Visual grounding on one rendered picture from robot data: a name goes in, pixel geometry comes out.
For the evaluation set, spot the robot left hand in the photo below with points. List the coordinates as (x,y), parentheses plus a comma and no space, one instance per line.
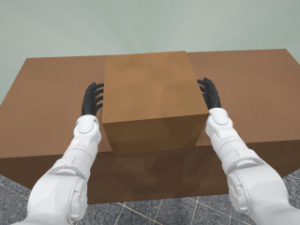
(89,104)

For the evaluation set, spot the right robot upper arm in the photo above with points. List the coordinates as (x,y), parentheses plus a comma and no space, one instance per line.
(259,193)

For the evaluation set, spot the robot left forearm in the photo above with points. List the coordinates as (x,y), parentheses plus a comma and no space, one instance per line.
(81,153)

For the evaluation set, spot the pedestal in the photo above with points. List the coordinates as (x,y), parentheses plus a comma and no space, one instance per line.
(259,90)

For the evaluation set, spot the carton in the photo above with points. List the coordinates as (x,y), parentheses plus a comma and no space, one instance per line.
(151,102)

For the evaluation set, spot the left robot upper arm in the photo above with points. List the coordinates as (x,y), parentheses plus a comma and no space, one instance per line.
(57,200)

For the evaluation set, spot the robot right forearm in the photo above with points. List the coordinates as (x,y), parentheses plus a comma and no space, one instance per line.
(230,148)

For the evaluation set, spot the robot right hand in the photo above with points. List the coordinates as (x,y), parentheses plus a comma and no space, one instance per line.
(210,94)

